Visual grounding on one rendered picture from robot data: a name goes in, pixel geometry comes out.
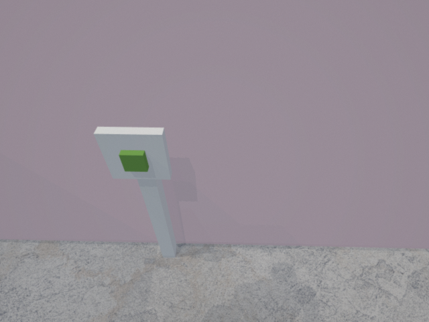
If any panel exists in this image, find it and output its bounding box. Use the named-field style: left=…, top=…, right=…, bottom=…
left=94, top=127, right=177, bottom=258

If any button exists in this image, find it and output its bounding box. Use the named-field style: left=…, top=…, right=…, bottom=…
left=119, top=150, right=149, bottom=172

